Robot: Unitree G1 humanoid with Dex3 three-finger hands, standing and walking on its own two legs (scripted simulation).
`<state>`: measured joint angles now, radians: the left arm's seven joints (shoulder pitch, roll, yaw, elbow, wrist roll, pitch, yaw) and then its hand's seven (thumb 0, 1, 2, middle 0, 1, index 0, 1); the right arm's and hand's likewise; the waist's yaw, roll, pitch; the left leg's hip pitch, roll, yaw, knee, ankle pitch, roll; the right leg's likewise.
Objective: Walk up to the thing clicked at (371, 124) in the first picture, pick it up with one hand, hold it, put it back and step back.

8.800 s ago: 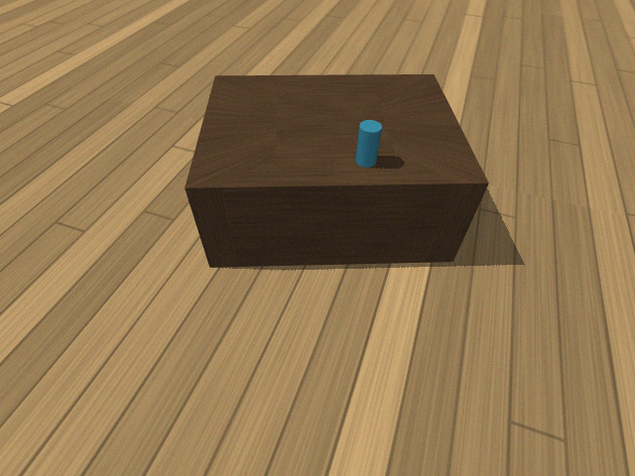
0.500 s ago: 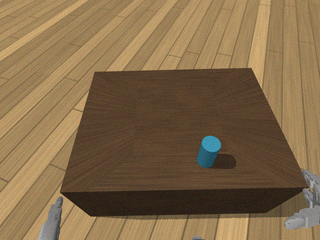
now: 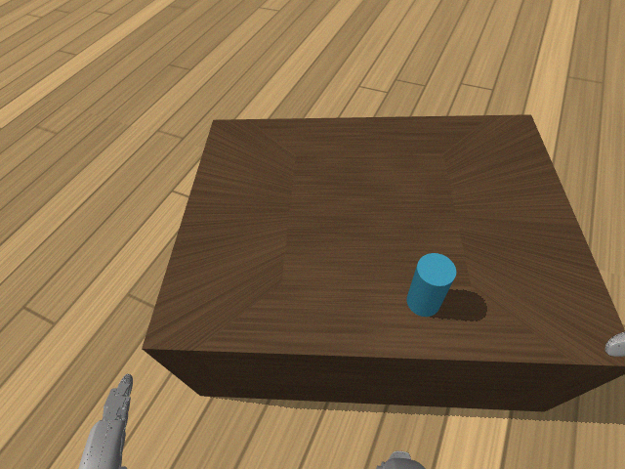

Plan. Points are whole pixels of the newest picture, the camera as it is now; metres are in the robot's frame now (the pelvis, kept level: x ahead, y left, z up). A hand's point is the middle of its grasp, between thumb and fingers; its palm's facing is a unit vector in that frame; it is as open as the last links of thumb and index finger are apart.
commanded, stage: go down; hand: right
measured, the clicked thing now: (429, 286) +0.49 -0.19 -0.24
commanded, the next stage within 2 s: approach in 1.20 s
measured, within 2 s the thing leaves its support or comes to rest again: neither
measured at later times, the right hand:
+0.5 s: hand out of the picture +0.37 -0.37 +0.03, palm faces +0.21 +0.97 -0.09, open 17.4 cm
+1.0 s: hand out of the picture +0.39 -0.38 +0.04, palm faces +0.22 +0.97 -0.06, open 17.5 cm
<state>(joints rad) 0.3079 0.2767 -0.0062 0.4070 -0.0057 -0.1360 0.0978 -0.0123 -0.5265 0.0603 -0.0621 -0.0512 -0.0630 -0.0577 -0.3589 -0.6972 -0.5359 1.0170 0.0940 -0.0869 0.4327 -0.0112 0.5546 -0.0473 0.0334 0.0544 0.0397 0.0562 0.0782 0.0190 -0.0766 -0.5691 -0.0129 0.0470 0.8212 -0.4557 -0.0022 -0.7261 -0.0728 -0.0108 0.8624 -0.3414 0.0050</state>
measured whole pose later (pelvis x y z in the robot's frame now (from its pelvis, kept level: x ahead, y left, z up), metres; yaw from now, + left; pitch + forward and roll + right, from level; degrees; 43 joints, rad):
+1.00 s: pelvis +0.00 -0.01 -0.01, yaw +0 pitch +16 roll +4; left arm 0.32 0.27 -0.04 0.33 0.00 -0.09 0.05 -0.01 -0.53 0.07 -0.06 -0.05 -0.06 -0.06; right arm -0.58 -0.83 -0.60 1.19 0.09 -0.19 0.49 -0.01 0.54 -0.05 0.04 0.05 0.05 0.05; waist 0.13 0.03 -0.11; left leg -0.66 -0.02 0.06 0.84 -0.46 -0.01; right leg -0.84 -0.08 0.01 0.92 -0.36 0.00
